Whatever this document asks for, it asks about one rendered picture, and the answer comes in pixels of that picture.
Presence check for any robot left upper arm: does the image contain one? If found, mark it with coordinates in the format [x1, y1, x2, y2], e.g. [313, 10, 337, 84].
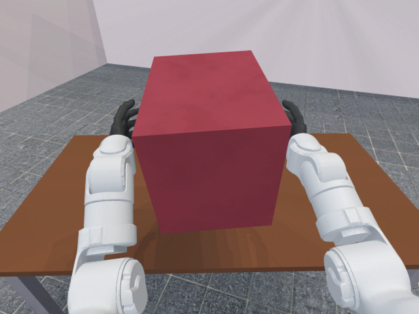
[69, 257, 148, 314]

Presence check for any right robot forearm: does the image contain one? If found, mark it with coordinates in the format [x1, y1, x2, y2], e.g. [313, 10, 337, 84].
[286, 133, 411, 290]

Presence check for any robot right hand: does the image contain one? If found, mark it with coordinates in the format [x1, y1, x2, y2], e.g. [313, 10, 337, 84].
[282, 100, 307, 139]

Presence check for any table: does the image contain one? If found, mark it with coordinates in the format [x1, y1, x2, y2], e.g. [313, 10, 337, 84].
[0, 133, 419, 314]

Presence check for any carton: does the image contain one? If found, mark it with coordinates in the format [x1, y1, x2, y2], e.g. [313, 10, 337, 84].
[132, 50, 292, 234]

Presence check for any left robot forearm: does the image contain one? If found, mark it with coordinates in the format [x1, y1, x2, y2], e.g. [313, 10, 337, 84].
[67, 135, 137, 312]

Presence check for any robot left hand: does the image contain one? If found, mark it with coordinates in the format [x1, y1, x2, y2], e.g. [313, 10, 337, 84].
[109, 99, 139, 148]

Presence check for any robot right upper arm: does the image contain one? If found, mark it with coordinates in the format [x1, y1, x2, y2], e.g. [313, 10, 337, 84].
[324, 239, 419, 314]

